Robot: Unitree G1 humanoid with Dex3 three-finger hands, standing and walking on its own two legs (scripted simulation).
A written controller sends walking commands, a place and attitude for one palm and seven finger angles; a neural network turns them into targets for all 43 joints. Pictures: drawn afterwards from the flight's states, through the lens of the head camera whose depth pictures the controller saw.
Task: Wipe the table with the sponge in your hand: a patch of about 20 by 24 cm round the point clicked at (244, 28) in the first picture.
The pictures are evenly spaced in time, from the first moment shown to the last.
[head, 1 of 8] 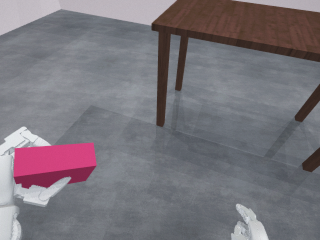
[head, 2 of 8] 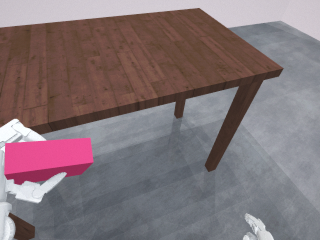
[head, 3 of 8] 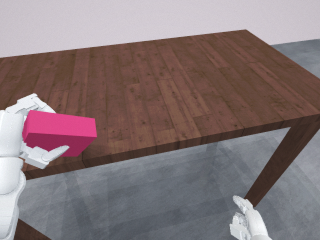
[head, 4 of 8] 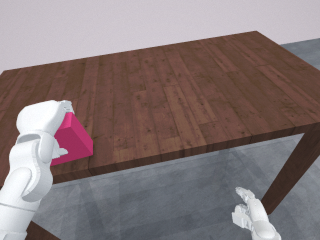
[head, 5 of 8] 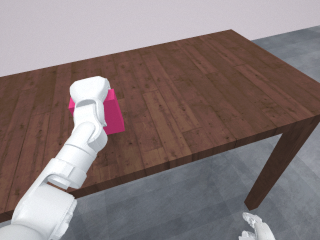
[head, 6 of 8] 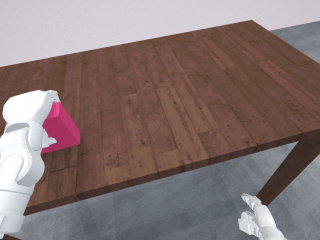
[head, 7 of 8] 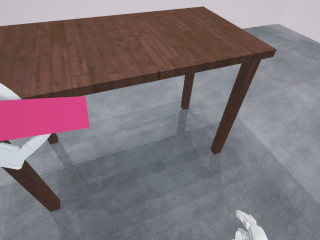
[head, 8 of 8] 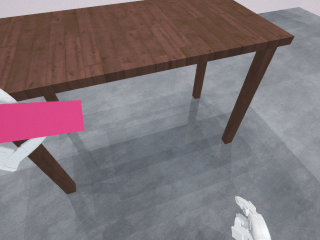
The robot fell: no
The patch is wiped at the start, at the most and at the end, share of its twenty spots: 0.00 0.95 0.95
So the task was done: yes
